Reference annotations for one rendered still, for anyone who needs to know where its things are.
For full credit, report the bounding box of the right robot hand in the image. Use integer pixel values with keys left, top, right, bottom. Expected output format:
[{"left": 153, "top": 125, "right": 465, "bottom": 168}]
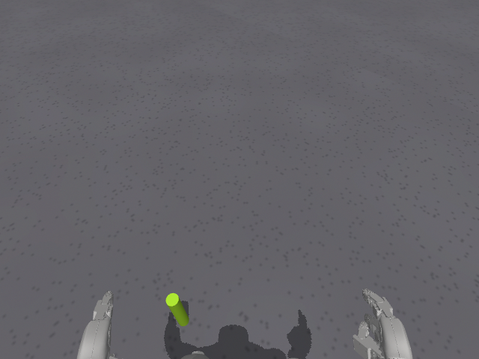
[{"left": 353, "top": 289, "right": 413, "bottom": 359}]

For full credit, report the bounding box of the can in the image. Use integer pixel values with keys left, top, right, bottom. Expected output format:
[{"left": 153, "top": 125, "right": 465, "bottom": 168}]
[{"left": 166, "top": 293, "right": 189, "bottom": 326}]

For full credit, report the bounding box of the left robot hand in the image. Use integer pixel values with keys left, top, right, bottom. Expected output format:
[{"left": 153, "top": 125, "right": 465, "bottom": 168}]
[{"left": 77, "top": 291, "right": 123, "bottom": 359}]

